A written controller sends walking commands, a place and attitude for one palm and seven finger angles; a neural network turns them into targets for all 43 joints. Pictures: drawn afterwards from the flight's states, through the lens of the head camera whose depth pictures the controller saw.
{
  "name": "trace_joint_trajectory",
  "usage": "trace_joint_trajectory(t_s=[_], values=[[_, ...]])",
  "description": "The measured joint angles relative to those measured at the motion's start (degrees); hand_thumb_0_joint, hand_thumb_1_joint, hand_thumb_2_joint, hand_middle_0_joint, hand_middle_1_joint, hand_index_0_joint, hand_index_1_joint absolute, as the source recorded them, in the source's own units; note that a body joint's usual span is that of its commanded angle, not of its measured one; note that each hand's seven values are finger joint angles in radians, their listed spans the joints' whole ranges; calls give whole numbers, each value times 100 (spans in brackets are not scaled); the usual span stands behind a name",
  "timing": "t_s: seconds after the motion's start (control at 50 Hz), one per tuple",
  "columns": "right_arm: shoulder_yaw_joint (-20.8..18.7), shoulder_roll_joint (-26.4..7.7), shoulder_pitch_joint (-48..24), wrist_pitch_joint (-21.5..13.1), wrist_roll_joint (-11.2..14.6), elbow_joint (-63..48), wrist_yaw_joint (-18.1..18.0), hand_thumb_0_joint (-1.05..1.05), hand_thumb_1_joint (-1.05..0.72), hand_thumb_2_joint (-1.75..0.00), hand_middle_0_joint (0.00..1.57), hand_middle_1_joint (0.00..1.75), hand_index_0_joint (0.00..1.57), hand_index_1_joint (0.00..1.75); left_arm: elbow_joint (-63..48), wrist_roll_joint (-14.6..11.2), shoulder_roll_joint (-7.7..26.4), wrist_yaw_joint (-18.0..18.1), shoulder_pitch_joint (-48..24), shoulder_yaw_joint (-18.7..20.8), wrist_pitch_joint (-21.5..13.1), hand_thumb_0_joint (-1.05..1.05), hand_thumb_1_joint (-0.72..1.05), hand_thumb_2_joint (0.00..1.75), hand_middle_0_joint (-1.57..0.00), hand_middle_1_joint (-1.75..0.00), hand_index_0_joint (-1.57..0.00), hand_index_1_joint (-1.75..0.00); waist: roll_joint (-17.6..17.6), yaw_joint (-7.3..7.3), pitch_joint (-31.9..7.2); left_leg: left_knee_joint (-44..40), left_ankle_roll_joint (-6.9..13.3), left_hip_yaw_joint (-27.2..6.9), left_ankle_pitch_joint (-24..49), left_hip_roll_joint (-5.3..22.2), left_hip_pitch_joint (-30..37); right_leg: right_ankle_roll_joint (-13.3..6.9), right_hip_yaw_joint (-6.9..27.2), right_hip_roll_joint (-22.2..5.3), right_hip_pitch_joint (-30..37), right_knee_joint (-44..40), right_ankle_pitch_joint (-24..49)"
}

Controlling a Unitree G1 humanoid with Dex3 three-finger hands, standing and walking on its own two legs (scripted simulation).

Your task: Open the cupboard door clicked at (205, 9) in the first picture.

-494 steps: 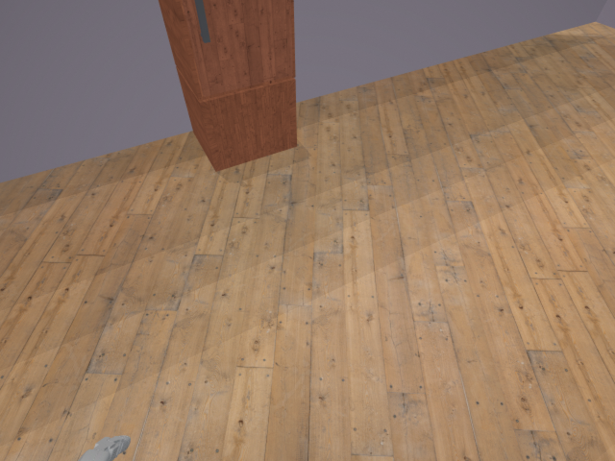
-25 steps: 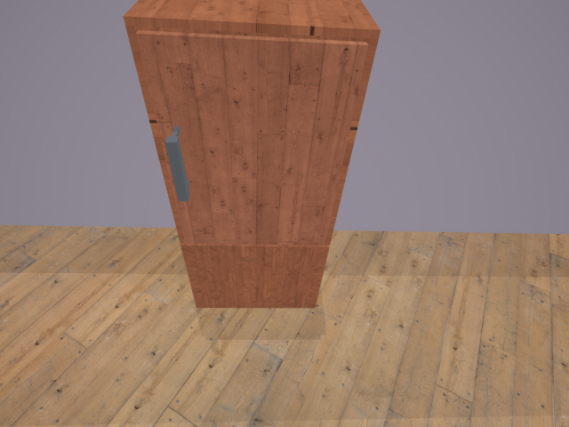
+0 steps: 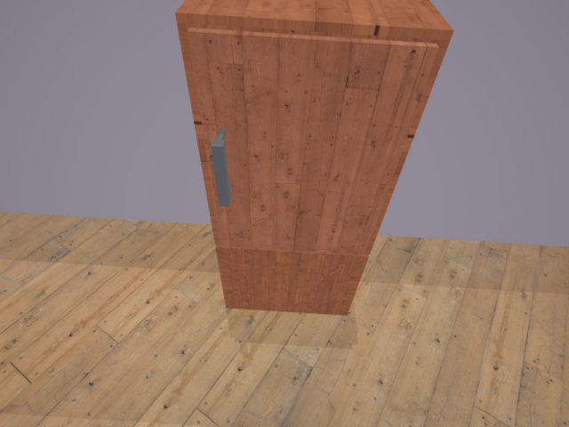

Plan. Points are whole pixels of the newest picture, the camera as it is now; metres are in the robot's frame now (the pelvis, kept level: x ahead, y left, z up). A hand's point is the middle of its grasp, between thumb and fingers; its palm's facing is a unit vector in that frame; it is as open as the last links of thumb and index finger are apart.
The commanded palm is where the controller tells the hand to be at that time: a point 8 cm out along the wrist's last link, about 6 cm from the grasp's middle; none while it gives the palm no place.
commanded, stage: shuffle to correct the standing spot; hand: left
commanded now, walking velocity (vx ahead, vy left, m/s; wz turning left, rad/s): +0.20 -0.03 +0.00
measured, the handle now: (223, 168) +0.62 +0.18 -0.01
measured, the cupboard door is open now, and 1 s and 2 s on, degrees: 0 0 0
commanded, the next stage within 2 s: come to a stop and stand still in 0.24 s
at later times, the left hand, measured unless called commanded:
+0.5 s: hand out of the picture +0.16 +0.17 -0.16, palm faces +0.00 -0.97 -0.24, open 7.2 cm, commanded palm none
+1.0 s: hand out of the picture +0.10 +0.17 -0.16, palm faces -0.02 -0.97 -0.24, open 7.4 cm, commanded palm none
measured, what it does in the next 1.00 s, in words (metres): steps on the spot: right foot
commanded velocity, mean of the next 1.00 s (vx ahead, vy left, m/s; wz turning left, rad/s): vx -0.02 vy -0.03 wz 0.00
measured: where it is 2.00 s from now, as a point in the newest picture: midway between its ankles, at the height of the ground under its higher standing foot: outside the picture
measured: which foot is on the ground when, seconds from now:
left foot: down 0.00-1.00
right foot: down 0.00-0.00, up 0.02-0.34, down 0.36-1.00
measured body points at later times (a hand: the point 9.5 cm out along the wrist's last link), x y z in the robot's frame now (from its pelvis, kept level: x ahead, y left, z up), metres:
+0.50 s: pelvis +0.10 +0.00 +0.01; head +0.11 -0.02 +0.46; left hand +0.16 +0.23 -0.14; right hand +0.06 -0.21 -0.16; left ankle +0.09 +0.11 -0.70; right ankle +0.11 -0.10 -0.73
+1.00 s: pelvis +0.08 -0.01 +0.01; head +0.09 -0.02 +0.45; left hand +0.11 +0.22 -0.14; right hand +0.14 -0.24 -0.15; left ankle +0.13 +0.11 -0.72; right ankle +0.06 -0.10 -0.73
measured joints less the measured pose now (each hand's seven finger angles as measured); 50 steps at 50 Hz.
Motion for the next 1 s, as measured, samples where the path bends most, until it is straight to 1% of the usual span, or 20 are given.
trace_joint_trajectory(t_s=[0.04,0.06,0.1,0.14,0.2,0.28,0.34,0.38,0.42,0.48,0.54,0.58,0.62,0.68,0.76,0.82,0.86,0.9,0.94,1.0], values=[[26,63,-86,-70,-28,5,-67,1,-91,-90,20,30,20,30,15,-8,89,-27,-97,16,136,1,91,90,-20,-30,-20,-30,-140,-6,86,242,75,131,51,-103,-59,-166,251,-39,-534,1250,-603],[52,103,-102,-84,-36,4,-87,1,-91,-90,20,30,20,30,5,0,131,-36,-153,21,186,1,91,90,-20,-30,-20,-30,-183,-11,113,228,114,208,0,-130,-5,-242,332,-5,-846,1896,-662],[107,193,-80,-118,-46,51,-128,1,-91,-90,20,30,20,30,-19,2,212,-58,-288,42,199,1,91,90,-20,-30,-20,-30,-233,-52,115,-34,166,309,15,-197,165,-307,341,41,-1401,2803,-375],[165,282,-22,-148,-40,145,-155,1,-91,-90,20,30,20,30,-94,-9,273,-84,-439,58,160,1,91,90,-20,-30,-19,-30,-253,-74,109,-421,176,376,157,-272,382,-279,268,40,-1751,3036,48],[221,385,87,-183,-25,303,-181,1,-91,-89,20,30,20,30,-245,-27,291,-99,-651,58,120,1,91,90,-20,-30,-19,-30,-223,-85,82,-893,204,457,295,-366,669,-207,188,38,-1961,2653,387],[228,469,192,-154,-44,454,-178,1,-90,-89,20,30,20,30,-352,-30,292,-48,-923,56,136,1,93,90,-20,-30,-19,-30,-116,-188,98,-1075,181,507,241,-412,899,-169,134,60,-1762,1518,337],[203,485,265,-81,-51,544,-169,1,-90,-89,20,30,20,30,-408,-38,302,-56,-1060,50,93,2,93,90,-20,-30,-19,-30,-22,-273,123,-793,103,494,-24,-363,921,-185,101,131,-1324,546,469],[193,475,327,-25,-23,609,-158,1,-90,-89,21,30,21,30,-444,-26,292,-37,-1096,36,-3,1,93,90,-20,-30,-19,-30,24,-250,118,-236,65,469,-423,-277,776,-265,114,206,-1047,75,778],[187,396,270,86,1,682,-157,1,-90,-89,21,30,20,30,-422,-45,187,23,-1148,-3,-62,1,93,90,-20,-30,-19,-30,201,-248,165,663,72,239,-1139,-165,455,-361,-12,336,-971,198,699],[187,307,101,182,32,713,-194,1,-90,-89,20,30,20,30,-360,-78,131,153,-1152,-14,-93,1,95,90,-20,-30,-20,-30,279,-230,213,1440,-20,31,-1292,-120,61,-403,-125,450,-685,-47,647],[182,268,-106,212,83,635,-234,1,-91,-89,20,30,20,30,-290,-68,158,187,-1158,-55,1,1,96,90,-20,-30,-20,-30,211,-204,271,1035,-129,-3,-1051,-103,42,-391,-121,491,-513,-203,676],[166,247,-224,219,94,550,-250,1,-91,-90,20,30,20,30,-276,-83,175,185,-1165,-64,82,1,96,90,-20,-30,-20,-30,164,-177,325,413,-184,18,-526,-108,190,-350,-107,488,-499,-87,587],[141,229,-336,227,69,503,-280,1,-91,-90,20,30,20,30,-261,-107,201,172,-1188,-46,174,1,95,90,-20,-30,-20,-30,72,-139,396,65,-72,69,-2,-160,342,-286,-67,429,-529,167,420],[128,208,-465,250,43,404,-289,1,-92,-90,20,30,20,30,-301,-120,262,176,-1202,-26,301,1,94,90,-20,-30,-20,-30,-138,-23,444,9,147,226,-94,-289,437,-198,80,291,-584,350,378],[118,161,-724,248,15,232,-311,1,-92,-89,20,30,20,30,-368,-125,298,160,-1279,-26,396,1,93,90,-20,-30,-20,-30,-160,8,557,-172,231,292,30,-352,423,-175,297,300,-785,1011,-396],[106,110,-924,254,1,133,-302,1,-92,-89,20,30,20,30,-426,-106,293,145,-1297,-28,399,1,92,90,-20,-30,-20,-30,-56,4,602,-253,205,275,178,-318,315,-163,342,356,-767,1030,-382],[94,87,-1006,262,13,83,-286,1,-91,-89,20,30,20,30,-470,-83,303,131,-1238,-42,360,1,91,90,-20,-30,-20,-30,-15,16,576,-196,152,278,215,-293,206,-153,349,360,-564,509,125],[70,47,-1085,291,47,67,-264,1,-91,-89,20,30,20,30,-454,-54,271,139,-1177,-58,320,1,91,90,-20,-30,-20,-30,105,12,559,-73,79,245,202,-191,107,-239,330,464,-472,234,177],[52,34,-1082,348,63,50,-238,1,-91,-89,20,30,20,30,-410,-47,241,132,-1097,-113,303,1,91,90,-20,-30,-20,-30,159,-58,502,5,5,111,-137,-212,62,-317,265,494,-468,204,228],[69,42,-996,404,56,106,-210,1,-91,-89,20,30,20,30,-352,-50,195,135,-983,-158,286,1,91,90,-20,-30,-20,-30,153,-70,366,343,-37,-75,-578,-242,34,-381,213,515,-431,83,334]])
